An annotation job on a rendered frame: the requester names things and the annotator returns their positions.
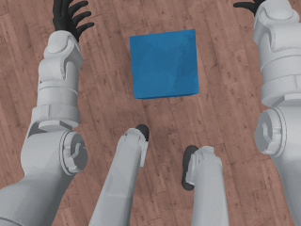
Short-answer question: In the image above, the right robot forearm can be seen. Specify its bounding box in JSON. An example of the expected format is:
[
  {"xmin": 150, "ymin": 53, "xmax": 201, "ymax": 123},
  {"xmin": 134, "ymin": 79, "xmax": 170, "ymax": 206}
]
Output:
[{"xmin": 252, "ymin": 0, "xmax": 301, "ymax": 107}]

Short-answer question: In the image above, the carton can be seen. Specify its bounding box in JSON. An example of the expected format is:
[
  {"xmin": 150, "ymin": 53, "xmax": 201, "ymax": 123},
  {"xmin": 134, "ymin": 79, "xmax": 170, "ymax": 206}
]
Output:
[{"xmin": 129, "ymin": 29, "xmax": 199, "ymax": 100}]

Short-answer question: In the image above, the left robot forearm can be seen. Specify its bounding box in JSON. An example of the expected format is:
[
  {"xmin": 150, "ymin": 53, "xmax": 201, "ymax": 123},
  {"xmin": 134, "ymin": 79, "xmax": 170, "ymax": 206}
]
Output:
[{"xmin": 21, "ymin": 30, "xmax": 84, "ymax": 170}]

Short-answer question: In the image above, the right robot hand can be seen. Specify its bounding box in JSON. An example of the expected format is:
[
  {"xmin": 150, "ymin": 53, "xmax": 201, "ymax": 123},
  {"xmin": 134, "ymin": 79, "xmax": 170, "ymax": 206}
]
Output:
[{"xmin": 233, "ymin": 0, "xmax": 266, "ymax": 17}]

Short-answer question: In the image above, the left robot thigh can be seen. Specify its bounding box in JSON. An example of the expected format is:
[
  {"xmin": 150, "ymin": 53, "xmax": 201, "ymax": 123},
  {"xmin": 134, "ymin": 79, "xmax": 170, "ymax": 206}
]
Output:
[{"xmin": 88, "ymin": 133, "xmax": 149, "ymax": 226}]

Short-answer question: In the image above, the robot right upper arm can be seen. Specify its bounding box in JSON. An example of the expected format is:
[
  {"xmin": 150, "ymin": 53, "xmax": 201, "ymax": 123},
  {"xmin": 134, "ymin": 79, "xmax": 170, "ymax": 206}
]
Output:
[{"xmin": 254, "ymin": 106, "xmax": 301, "ymax": 226}]

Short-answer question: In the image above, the robot left shin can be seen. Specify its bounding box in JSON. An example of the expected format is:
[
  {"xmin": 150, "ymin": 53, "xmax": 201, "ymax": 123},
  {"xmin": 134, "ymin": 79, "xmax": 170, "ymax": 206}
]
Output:
[{"xmin": 117, "ymin": 128, "xmax": 145, "ymax": 148}]

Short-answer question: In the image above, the left robot hand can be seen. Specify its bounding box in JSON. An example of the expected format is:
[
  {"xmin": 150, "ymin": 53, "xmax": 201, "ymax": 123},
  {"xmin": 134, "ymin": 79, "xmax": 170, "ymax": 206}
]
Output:
[{"xmin": 52, "ymin": 0, "xmax": 95, "ymax": 43}]

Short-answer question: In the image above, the robot left upper arm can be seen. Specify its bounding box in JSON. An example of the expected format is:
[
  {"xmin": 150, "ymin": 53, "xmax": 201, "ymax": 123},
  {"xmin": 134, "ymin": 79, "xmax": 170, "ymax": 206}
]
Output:
[{"xmin": 0, "ymin": 130, "xmax": 88, "ymax": 226}]

